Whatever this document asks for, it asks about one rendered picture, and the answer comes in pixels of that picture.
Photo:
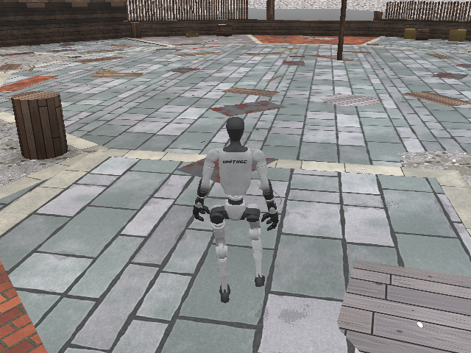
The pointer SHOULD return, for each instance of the robot right hand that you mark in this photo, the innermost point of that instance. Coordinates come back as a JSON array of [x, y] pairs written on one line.
[[273, 218]]

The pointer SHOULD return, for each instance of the robot right forearm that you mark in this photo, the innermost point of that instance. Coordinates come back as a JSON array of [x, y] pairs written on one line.
[[270, 200]]

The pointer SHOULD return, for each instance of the robot left thigh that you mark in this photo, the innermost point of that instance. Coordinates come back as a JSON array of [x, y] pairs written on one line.
[[217, 218]]

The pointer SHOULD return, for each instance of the left robot upper arm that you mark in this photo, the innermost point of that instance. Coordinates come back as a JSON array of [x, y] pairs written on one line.
[[208, 168]]

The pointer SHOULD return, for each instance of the robot left forearm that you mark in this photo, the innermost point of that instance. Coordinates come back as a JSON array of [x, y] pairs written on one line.
[[201, 194]]

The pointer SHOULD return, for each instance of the robot right shin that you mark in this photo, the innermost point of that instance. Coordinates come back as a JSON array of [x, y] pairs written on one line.
[[257, 251]]

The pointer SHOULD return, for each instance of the robot left hand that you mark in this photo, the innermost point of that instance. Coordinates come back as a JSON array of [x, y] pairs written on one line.
[[202, 210]]

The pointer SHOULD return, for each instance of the right robot upper arm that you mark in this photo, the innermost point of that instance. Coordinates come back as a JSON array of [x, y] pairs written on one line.
[[258, 155]]

